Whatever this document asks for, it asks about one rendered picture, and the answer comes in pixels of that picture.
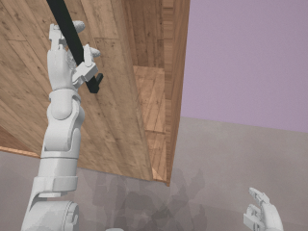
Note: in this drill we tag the left robot forearm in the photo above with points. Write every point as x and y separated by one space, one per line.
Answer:
60 149

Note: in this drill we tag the robot right hand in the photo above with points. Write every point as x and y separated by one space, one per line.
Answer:
264 218

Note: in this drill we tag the handle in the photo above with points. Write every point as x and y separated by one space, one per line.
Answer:
65 23

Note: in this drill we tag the robot left upper arm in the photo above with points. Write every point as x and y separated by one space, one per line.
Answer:
53 216

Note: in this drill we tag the robot left hand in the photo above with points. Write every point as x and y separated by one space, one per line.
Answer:
61 64

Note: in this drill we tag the wardrobe door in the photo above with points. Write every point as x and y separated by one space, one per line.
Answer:
9 141
113 137

